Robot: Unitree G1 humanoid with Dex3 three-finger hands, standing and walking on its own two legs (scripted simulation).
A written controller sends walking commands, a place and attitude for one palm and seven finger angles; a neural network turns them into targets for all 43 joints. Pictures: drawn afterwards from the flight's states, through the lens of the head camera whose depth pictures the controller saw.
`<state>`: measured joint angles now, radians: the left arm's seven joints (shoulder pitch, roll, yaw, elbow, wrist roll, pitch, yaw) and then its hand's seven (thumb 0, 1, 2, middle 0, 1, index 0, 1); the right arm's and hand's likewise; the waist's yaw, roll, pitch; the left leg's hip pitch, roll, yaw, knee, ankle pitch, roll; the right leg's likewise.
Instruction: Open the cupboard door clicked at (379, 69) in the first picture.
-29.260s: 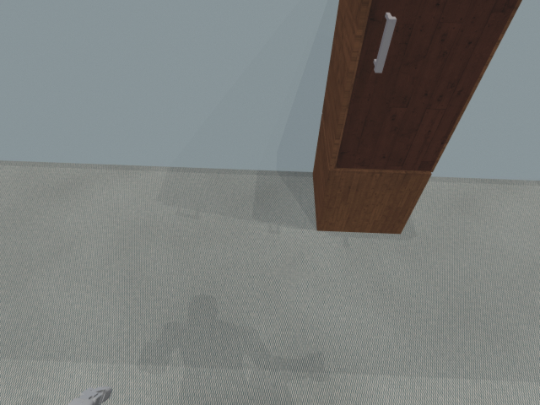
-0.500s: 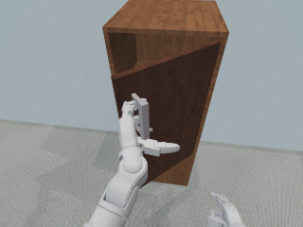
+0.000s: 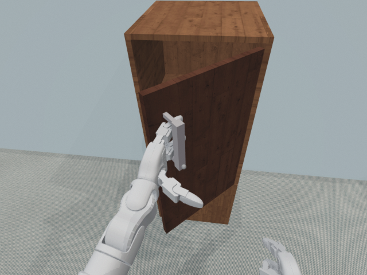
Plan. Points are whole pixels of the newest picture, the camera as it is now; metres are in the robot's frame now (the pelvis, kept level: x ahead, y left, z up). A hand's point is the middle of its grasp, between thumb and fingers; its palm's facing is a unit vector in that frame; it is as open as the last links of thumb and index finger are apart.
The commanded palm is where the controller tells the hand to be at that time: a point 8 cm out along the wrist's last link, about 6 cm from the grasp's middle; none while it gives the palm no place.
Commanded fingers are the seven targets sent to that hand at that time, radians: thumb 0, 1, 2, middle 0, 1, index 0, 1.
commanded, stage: slide the hand sideways off the handle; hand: left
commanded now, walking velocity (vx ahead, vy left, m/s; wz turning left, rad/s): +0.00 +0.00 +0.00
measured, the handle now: (174, 142) +0.37 +0.05 +0.13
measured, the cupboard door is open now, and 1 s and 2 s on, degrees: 45 45 45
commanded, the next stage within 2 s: draw the hand back to the body in 0.96 s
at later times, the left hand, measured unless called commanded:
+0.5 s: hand (166, 183) +0.26 +0.06 +0.13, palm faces -0.08 -1.00 +0.00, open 16.4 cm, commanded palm +0.22 +0.11 +0.13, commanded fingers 0.00 -0.50 0.30 -0.15 -0.30 -0.15 -0.30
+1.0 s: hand (138, 209) +0.20 +0.10 +0.12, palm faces -0.07 -1.00 -0.03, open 16.4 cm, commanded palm +0.18 +0.15 +0.13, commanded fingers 0.00 -0.50 0.30 -0.15 -0.30 -0.15 -0.30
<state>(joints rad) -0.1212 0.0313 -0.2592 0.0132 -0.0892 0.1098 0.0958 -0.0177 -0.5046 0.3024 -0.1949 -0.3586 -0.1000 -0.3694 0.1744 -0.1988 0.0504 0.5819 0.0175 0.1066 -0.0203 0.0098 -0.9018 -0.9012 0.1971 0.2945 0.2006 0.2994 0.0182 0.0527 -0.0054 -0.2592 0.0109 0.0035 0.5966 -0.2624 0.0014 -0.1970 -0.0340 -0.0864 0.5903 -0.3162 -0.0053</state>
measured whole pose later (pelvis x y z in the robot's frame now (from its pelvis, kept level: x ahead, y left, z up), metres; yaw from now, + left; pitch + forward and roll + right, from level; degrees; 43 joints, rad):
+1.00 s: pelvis +0.03 -0.02 -0.01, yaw +0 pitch -2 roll +0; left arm 0.57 0.16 -0.04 -0.52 -0.18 0.01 -0.14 -0.02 -0.50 0.30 -0.15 -0.30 -0.15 -0.30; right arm 0.25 -0.22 0.05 0.49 0.02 -0.11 -0.04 0.01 -0.90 -0.90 0.20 0.29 0.20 0.30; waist 0.04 0.06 -0.04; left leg -0.29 0.04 -0.01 0.66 -0.34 -0.02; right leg -0.22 -0.01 -0.09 0.64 -0.38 -0.02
